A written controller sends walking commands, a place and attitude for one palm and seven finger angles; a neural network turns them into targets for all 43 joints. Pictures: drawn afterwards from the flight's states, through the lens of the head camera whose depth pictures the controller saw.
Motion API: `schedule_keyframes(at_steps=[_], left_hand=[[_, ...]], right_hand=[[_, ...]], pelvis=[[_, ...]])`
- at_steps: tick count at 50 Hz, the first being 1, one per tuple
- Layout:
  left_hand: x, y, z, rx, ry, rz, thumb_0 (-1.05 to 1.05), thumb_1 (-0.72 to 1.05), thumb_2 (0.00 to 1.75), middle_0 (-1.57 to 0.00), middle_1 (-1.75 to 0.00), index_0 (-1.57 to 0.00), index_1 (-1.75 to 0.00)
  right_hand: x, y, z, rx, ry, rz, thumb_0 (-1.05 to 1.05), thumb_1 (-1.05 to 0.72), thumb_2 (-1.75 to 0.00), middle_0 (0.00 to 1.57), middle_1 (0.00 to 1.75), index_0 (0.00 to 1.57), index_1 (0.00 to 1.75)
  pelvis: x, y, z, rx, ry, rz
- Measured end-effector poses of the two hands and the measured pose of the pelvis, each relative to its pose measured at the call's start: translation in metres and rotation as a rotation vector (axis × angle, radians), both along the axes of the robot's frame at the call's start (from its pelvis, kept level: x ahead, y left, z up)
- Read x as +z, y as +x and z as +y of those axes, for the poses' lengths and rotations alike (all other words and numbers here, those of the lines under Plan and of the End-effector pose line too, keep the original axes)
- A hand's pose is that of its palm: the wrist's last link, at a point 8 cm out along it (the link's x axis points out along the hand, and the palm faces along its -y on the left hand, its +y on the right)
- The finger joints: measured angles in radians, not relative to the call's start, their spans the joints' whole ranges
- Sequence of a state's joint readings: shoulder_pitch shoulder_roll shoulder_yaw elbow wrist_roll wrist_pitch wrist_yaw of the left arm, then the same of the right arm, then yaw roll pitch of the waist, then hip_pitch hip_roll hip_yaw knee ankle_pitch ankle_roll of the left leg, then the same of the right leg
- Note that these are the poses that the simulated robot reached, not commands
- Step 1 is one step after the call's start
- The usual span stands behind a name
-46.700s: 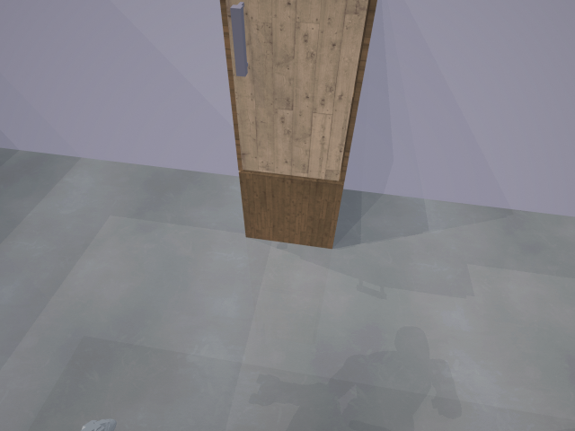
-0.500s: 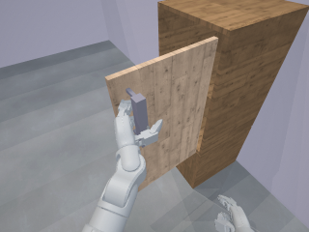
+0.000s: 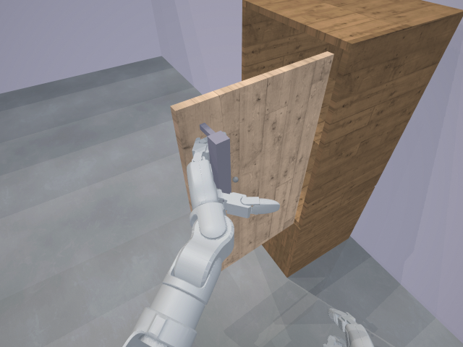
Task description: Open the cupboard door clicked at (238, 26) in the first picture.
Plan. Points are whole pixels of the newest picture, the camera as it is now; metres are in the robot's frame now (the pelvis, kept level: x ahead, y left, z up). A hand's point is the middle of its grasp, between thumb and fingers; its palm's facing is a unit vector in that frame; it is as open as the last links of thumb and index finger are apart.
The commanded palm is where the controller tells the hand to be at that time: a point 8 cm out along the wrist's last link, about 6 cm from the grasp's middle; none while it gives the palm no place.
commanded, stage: slide the hand sideways off the handle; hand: left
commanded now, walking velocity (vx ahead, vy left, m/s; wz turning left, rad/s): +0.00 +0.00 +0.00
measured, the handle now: (214, 168) +0.39 +0.07 +0.12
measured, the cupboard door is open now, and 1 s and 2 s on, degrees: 94 96 96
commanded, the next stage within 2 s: draw the hand back to the body in 1.30 s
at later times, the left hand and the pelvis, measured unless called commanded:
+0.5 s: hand (228, 193) +0.32 +0.04 +0.14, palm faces -0.15 -0.99 +0.02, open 16.0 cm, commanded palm +0.28 +0.09 +0.13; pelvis +0.00 +0.00 +0.00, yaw -1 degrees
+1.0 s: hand (197, 223) +0.27 +0.08 +0.13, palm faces -0.07 -1.00 -0.04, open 16.3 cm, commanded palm +0.23 +0.14 +0.13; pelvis +0.03 -0.02 +0.00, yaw -1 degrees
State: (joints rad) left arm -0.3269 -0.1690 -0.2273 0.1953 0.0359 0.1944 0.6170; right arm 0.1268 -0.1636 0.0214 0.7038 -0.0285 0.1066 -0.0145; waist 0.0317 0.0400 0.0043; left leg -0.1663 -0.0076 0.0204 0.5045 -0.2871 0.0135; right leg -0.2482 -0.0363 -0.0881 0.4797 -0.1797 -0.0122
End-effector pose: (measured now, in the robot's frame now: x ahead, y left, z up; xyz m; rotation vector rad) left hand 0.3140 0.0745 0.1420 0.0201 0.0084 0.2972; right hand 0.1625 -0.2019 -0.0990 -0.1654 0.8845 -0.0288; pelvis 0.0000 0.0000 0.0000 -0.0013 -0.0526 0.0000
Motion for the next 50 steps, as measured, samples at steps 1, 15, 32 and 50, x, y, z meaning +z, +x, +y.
schedule_keyframes(at_steps=[1, 15, 32, 50], left_hand=[[0.0, 0.0, 0.0, 0.002, 0.0, 0.0, -0.01, -0.49, 0.3, -0.35, -0.76, -0.34, -0.78], [-0.003, 0.002, 0.028, -0.431, 0.124, -0.041, -0.01, -0.5, 0.3, -0.3, -0.45, -0.19, -0.46], [-0.013, -0.023, 0.024, -0.428, 0.002, -0.045, -0.01, -0.5, 0.3, -0.17, -0.34, -0.17, -0.32], [-0.014, -0.062, 0.062, -0.372, 0.019, -0.022, -0.01, -0.5, 0.3, -0.18, -0.32, -0.16, -0.31]], right_hand=[[0.0, 0.0, 0.0, 0.003, -0.001, 0.001, 0.01, -0.91, -0.9, 0.2, 0.3, 0.2, 0.3], [0.009, -0.002, 0.001, 0.006, -0.033, -0.084, 0.01, -0.91, -0.9, 0.2, 0.3, 0.2, 0.3], [0.02, 0.01, -0.008, -0.002, 0.027, -0.158, 0.01, -0.91, -0.9, 0.2, 0.3, 0.2, 0.3], [0.039, 0.064, -0.018, 0.037, 0.012, -0.28, 0.01, -0.91, -0.9, 0.2, 0.3, 0.2, 0.3]], pelvis=[[0.0, 0.0, 0.0, 0.001, 0.0, 0.0], [-0.002, -0.005, 0.001, 0.012, 0.007, -0.022], [-0.001, 0.008, -0.006, -0.03, 0.009, -0.003], [-0.001, 0.034, -0.018, -0.013, -0.002, 0.008]])
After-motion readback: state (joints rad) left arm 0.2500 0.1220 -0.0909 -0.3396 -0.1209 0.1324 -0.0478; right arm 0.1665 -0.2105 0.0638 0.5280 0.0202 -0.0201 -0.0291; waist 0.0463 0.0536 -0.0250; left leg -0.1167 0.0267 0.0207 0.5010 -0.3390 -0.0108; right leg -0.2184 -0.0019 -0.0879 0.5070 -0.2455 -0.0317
